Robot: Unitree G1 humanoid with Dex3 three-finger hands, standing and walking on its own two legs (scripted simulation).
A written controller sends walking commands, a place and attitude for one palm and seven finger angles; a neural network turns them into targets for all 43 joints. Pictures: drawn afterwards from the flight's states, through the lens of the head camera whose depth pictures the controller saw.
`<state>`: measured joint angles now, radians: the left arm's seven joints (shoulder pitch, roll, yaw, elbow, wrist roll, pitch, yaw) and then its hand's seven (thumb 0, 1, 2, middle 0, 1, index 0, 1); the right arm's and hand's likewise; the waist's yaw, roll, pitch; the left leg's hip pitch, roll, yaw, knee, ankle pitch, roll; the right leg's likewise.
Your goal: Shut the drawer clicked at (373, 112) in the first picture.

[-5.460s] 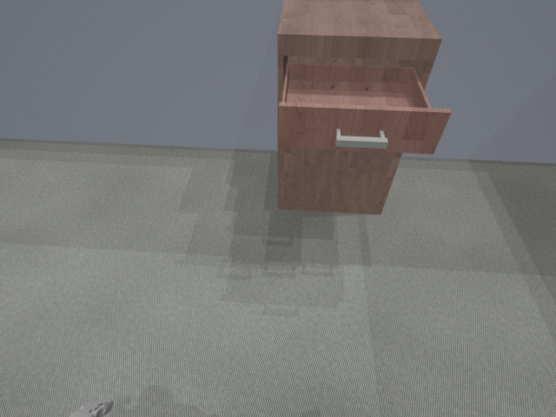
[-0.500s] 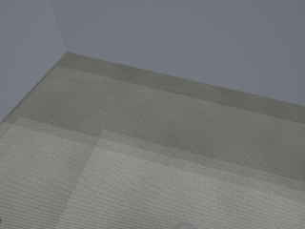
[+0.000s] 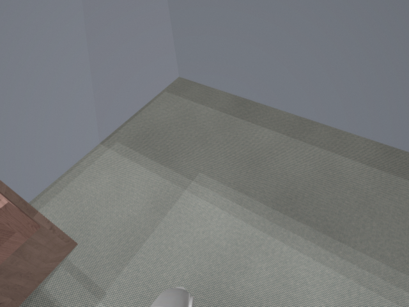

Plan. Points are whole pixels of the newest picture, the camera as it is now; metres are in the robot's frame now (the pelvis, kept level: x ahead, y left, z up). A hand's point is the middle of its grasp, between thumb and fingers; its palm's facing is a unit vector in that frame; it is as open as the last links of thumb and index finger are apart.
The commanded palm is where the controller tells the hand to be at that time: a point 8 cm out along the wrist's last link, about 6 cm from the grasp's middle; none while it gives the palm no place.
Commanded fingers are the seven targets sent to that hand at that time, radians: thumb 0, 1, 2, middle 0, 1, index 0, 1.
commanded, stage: turn to face it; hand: left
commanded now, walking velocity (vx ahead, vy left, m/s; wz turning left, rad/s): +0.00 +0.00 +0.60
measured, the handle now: out of the picture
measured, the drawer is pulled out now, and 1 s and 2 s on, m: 0.30 0.30 0.30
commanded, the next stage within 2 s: take the last steps up to it in 1.68 s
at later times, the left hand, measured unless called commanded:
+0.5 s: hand out of the picture -0.04 +0.29 -0.18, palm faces +0.36 -0.90 -0.24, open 7.4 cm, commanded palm none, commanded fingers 0.00 0.90 0.90 -0.20 -0.30 -0.20 -0.30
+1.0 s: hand out of the picture +0.03 +0.26 -0.13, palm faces +0.54 -0.79 -0.29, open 7.4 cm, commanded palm none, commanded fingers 0.00 0.90 0.90 -0.20 -0.30 -0.20 -0.30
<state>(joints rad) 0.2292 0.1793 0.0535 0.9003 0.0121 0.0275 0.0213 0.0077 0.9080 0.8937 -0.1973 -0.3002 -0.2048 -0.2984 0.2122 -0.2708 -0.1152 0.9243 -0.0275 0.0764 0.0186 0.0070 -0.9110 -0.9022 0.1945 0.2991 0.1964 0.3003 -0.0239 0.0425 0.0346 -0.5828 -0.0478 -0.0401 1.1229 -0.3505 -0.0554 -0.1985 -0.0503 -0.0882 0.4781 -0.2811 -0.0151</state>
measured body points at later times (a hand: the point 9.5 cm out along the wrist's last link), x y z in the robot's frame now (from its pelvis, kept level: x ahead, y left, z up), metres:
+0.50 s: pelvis -0.01 +0.06 +0.00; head +0.03 +0.11 +0.44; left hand -0.06 +0.33 -0.17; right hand +0.19 -0.14 -0.12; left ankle -0.04 +0.14 -0.74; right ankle +0.00 -0.11 -0.65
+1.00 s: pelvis +0.02 +0.02 +0.00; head +0.06 +0.00 +0.44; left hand +0.00 +0.30 -0.11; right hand +0.17 -0.19 -0.17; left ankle -0.07 +0.12 -0.67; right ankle +0.07 -0.06 -0.74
